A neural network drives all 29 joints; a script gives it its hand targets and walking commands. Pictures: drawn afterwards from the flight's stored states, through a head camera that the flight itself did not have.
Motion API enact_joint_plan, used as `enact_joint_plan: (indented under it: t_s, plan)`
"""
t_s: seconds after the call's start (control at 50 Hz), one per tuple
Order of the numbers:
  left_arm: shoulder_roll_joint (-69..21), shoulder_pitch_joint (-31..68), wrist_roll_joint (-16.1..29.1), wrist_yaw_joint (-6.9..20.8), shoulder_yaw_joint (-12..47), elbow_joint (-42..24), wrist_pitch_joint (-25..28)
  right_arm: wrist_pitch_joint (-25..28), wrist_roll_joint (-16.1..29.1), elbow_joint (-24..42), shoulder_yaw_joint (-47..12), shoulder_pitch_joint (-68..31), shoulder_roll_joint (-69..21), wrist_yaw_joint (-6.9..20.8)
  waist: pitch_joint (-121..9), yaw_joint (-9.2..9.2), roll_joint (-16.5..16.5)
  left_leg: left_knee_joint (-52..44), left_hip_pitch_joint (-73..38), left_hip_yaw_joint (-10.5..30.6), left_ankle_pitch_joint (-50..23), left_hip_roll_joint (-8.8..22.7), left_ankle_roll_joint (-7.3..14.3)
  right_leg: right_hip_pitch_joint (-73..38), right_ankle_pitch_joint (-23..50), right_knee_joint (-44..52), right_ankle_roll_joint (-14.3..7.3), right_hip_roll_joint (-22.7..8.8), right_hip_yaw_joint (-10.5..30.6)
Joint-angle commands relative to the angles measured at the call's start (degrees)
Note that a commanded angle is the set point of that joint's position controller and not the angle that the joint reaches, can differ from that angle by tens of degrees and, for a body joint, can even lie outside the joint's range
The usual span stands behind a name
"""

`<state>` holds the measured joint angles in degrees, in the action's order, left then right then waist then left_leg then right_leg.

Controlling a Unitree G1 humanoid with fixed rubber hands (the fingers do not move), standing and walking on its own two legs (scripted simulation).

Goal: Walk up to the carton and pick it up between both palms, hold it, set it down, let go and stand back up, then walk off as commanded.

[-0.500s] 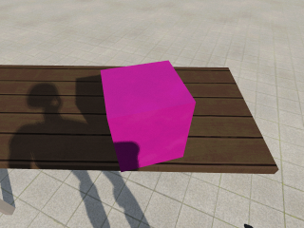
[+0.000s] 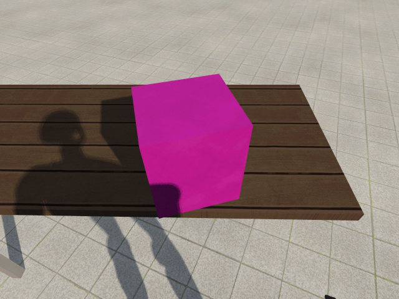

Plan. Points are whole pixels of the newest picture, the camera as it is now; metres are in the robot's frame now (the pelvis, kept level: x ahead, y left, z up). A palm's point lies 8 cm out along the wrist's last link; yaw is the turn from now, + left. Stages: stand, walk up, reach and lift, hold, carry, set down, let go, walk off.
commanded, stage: walk off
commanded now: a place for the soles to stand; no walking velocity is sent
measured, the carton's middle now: (188, 146) +0.46 +0.05 +0.06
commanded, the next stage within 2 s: none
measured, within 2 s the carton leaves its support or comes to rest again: neither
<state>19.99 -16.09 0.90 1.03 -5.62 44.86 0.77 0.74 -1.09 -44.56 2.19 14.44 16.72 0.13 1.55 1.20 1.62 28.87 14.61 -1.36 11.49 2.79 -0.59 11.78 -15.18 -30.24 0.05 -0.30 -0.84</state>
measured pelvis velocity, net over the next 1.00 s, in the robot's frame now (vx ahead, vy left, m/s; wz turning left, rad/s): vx -0.27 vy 0.03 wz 0.04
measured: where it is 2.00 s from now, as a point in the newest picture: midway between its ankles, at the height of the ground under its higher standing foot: outside the picture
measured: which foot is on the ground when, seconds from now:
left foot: down 0.00-0.10, up 0.12-0.52, down 0.54-1.00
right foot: down 0.00-0.56, up 0.58-1.00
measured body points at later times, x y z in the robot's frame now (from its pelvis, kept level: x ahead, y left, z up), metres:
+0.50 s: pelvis -0.13 +0.01 -0.02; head -0.10 +0.00 +0.43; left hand -0.07 +0.34 -0.11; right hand +0.00 -0.29 -0.14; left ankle -0.16 +0.12 -0.71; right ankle +0.00 -0.12 -0.74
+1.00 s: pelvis -0.27 +0.03 -0.02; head -0.22 +0.04 +0.43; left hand -0.21 +0.37 -0.13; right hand -0.13 -0.28 -0.12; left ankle -0.15 +0.13 -0.74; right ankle -0.29 -0.11 -0.68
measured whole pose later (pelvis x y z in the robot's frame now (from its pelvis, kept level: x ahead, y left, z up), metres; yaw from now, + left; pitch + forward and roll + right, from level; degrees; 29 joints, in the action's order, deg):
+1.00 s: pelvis -0.27 +0.03 -0.02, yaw +3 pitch -2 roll -1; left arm 24.3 -13.5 0.9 -0.5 -5.6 45.5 -3.0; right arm -3.4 -1.1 -44.5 3.6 9.8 21.7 0.2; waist 8.0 1.4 0.0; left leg 33.9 24.8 0.0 7.2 -1.6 3.4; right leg 23.2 -24.4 -60.3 -1.8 6.2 7.5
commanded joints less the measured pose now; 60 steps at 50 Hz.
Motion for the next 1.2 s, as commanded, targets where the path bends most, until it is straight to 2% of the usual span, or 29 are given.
enact_joint_plan:
  t_s: [0.0,0.06,0.1,0.12,0.14,0.18,0.26,0.38,0.4,0.42,0.46,0.5,0.52,0.54,0.56,0.6,0.68,0.74,0.78,0.84,0.88,0.9,1.02,1.06,1.08,1.1,1.12,1.14,1.18]
  plan:
    - [10.80,-2.36,-1.38,-0.52,-0.16,-1.67,-0.91,-1.22,0.30,5.41,4.78,-4.95,20.46,-1.20,3.42,-0.46,9.59,-7.23,7.87,17.06,-25.50,16.95,17.21,5.06,-16.58,-17.71,-2.81,1.99,-0.48]
    - [12.23,-5.50,-1.56,-0.79,-1.16,-0.60,-0.45,-1.54,0.51,6.62,4.01,-10.28,18.12,-1.25,4.91,2.91,6.26,1.90,9.86,9.08,-10.97,8.36,8.90,3.47,-1.51,0.29,-2.77,-3.32,4.11]
    - [21.23,-1.36,-2.83,-0.94,-3.39,-1.25,-0.01,-3.47,1.04,6.54,4.51,-6.04,15.52,-1.32,5.13,1.21,-14.72,29.04,11.76,3.82,24.02,-8.68,2.85,13.06,5.90,17.45,-9.90,-21.85,28.47]
    - [22.11,2.18,-3.21,-1.24,-3.77,-2.30,-0.30,-4.00,0.36,4.97,4.82,-4.04,16.74,-1.66,8.34,0.21,-12.01,35.14,9.67,11.22,24.85,-7.31,3.67,18.06,8.45,16.02,-13.53,-23.42,29.66]
    - [20.26,5.07,-3.03,-2.04,-3.02,-3.22,-0.37,-4.47,0.44,3.28,5.17,-3.62,17.13,-1.23,9.02,-0.66,-8.09,39.23,7.37,12.97,21.21,-7.45,3.36,19.98,2.48,16.74,-11.37,-20.22,24.61]
    - [17.58,10.52,-3.01,-2.51,-2.57,-4.14,-0.25,-4.46,0.73,2.30,4.98,-1.37,17.56,-0.63,10.81,-2.09,-11.16,44.51,8.69,12.98,15.83,-7.91,3.45,21.51,0.17,16.18,-12.19,-16.21,16.67]
    - [16.64,7.54,-2.81,-2.51,-2.66,-6.71,-0.46,-4.48,0.26,3.43,5.25,-1.78,19.20,-0.08,8.19,-0.26,-10.03,41.49,13.35,10.32,15.82,-7.86,0.25,9.19,-4.74,12.21,-11.95,-14.10,14.78]
    - [17.67,5.58,-2.42,-2.82,-2.51,-4.88,-0.75,-4.15,-0.06,4.96,4.14,-2.83,15.89,0.01,2.75,0.76,-9.50,29.55,13.88,9.65,19.26,-5.32,0.91,0.91,4.41,8.61,-13.65,-17.37,16.87]
    - [18.44,6.76,-2.55,-2.79,-2.62,-4.29,-0.55,-4.51,-0.33,4.23,4.13,-1.76,15.12,-0.13,3.61,-0.53,-13.00,27.83,11.13,9.06,19.26,-4.72,1.65,5.76,8.44,9.05,-14.66,-18.95,17.97]
    - [19.08,8.22,-2.33,-2.93,-2.22,-3.25,-0.20,-4.38,-0.69,2.90,5.09,0.41,16.19,0.07,4.18,-1.40,-9.63,22.51,10.46,9.69,20.38,-2.61,2.48,5.42,9.55,6.92,-14.40,-20.42,18.58]
    - [17.92,8.84,-2.07,-2.40,-1.67,-3.84,-1.00,-3.71,-0.67,1.07,5.10,4.99,15.17,0.08,0.21,-3.52,-12.77,10.62,3.03,5.63,17.35,-3.23,3.19,8.21,10.83,4.58,-11.75,-17.30,12.82]
    - [15.20,6.71,-1.42,-2.19,-1.22,-3.67,-2.26,-3.34,-1.50,0.07,5.81,6.71,16.60,0.43,-1.00,-3.30,-5.76,1.00,-7.69,7.47,11.75,-3.17,3.78,16.52,-0.05,-4.32,-6.77,-11.21,6.62]
    - [11.85,5.20,-0.46,-2.73,-0.48,-4.12,-2.66,-3.53,-2.19,0.76,6.07,5.43,18.71,0.31,1.77,-2.63,5.60,-6.49,-3.42,17.32,18.75,1.82,6.27,21.30,-13.55,-13.16,-4.30,-4.88,1.95]
    - [12.58,7.60,0.27,-3.09,-0.95,-5.26,-2.70,-3.47,-1.84,2.71,6.85,2.76,27.10,0.30,4.75,-5.57,19.72,-16.81,6.82,35.31,23.75,16.12,12.07,23.61,-20.54,-29.04,-0.05,6.75,-0.83]
    - [16.00,11.00,-1.13,-3.32,-2.19,-3.91,-2.59,-3.15,-1.76,4.24,6.78,-4.28,26.82,-0.04,9.50,-5.89,11.26,-19.26,16.78,39.56,30.28,17.78,15.00,17.72,-19.41,-39.12,0.06,7.01,7.86]
    - [15.66,4.82,0.24,-3.02,-2.06,-0.98,-3.04,-2.54,-1.87,6.47,4.88,-9.04,22.01,-1.32,12.79,-1.59,5.31,-16.35,18.27,26.04,19.18,10.53,8.05,16.24,-11.23,-40.15,-0.92,7.12,11.21]
    - [15.01,-2.98,0.20,-2.62,-1.93,0.82,-3.28,-2.08,-0.57,7.15,4.80,-8.40,18.38,-1.03,3.03,-0.51,5.75,-9.91,-2.99,20.93,7.06,9.36,6.91,21.13,-8.49,-40.74,-0.19,8.84,13.54]
    - [14.60,-1.41,-0.40,-2.92,-1.29,-0.51,-2.85,-2.35,-0.44,6.50,5.01,-8.26,17.42,-1.42,-1.30,-2.01,6.67,-5.03,-10.47,19.26,-4.59,11.96,12.05,23.04,-10.37,-39.88,-0.07,7.98,12.91]
    - [14.85,-3.73,-0.48,-2.77,-1.02,-0.36,-3.05,-1.99,-0.20,7.30,4.93,-5.58,17.41,-1.53,-3.14,-2.04,5.37,-5.37,-12.36,21.31,-7.12,11.74,9.43,22.70,-10.95,-38.76,-0.05,8.25,12.42]
    - [14.49,-4.68,-0.95,-2.53,-0.96,-0.03,-3.55,-2.20,0.36,6.73,5.61,-5.44,19.45,-1.59,-2.39,-2.55,8.65,-8.21,-8.04,25.64,4.36,13.92,9.38,19.29,-12.82,-34.91,-0.30,7.34,12.36]
    - [14.84,-4.24,-1.30,-2.56,-0.76,0.37,-3.67,-2.56,0.04,6.88,5.23,-8.40,18.72,-1.10,-1.67,-2.06,9.73,-8.09,-4.06,22.14,8.91,12.76,14.19,16.64,-14.03,-34.32,0.27,6.17,9.85]
    - [14.67,-7.64,-1.30,-1.84,-1.13,1.22,-3.58,-2.94,-0.47,6.96,5.58,-10.50,19.43,-0.86,-3.21,-0.82,11.83,-8.79,-2.71,17.89,11.59,11.11,11.77,11.52,-13.37,-28.44,-0.20,6.02,7.78]
    - [13.65,-9.96,-1.48,-0.99,-1.85,2.64,-3.90,-4.31,-1.00,6.38,5.93,-8.28,21.01,-0.95,-0.40,-0.06,7.91,-11.98,7.20,20.39,17.81,11.94,9.69,1.67,-15.81,-8.77,-1.89,2.97,2.50]
    - [13.79,-13.73,-1.93,-0.98,-2.46,3.99,-3.41,-4.79,-0.17,6.60,5.80,-10.65,20.42,-0.85,-0.77,2.60,4.22,-4.43,10.76,16.30,19.58,7.20,5.69,-3.72,-10.91,1.61,-4.45,2.68,2.84]
    - [13.61,-10.85,-1.89,-1.58,-2.49,2.03,-3.34,-4.95,-0.69,4.99,5.42,-8.30,17.80,-1.03,1.29,1.74,-1.42,9.09,14.53,10.92,21.97,1.67,4.32,-0.09,-16.73,8.78,-5.03,-3.78,15.19]
    - [19.88,-5.13,-3.29,-1.89,-3.07,-0.37,-2.65,-5.25,0.46,5.61,4.45,-5.97,15.06,-1.15,4.32,0.68,-17.77,26.84,19.55,5.57,22.58,-10.59,0.48,6.83,-8.86,12.95,-8.84,-15.57,32.96]
    - [21.53,0.58,-3.48,-1.96,-3.50,-2.43,-2.78,-5.36,-0.34,5.52,4.91,-7.53,17.34,-2.10,8.14,1.45,-10.46,36.74,15.86,14.74,23.23,-11.86,0.30,19.93,-8.12,16.03,-13.04,-21.07,38.46]
    - [21.46,5.50,-3.61,-2.32,-2.89,-3.93,-2.16,-5.16,-0.72,4.65,5.26,-6.98,18.07,-2.00,9.36,0.43,-9.31,43.15,14.39,16.95,21.33,-11.09,0.76,23.46,-5.87,14.59,-13.77,-19.57,37.35]
    - [19.20,12.13,-3.32,-3.00,-2.61,-6.32,-1.35,-5.19,0.80,1.88,5.44,0.29,20.05,-1.51,9.75,-3.76,-9.12,49.60,14.57,18.78,12.82,-11.56,0.29,21.66,-9.99,12.45,-9.09,-11.77,22.98]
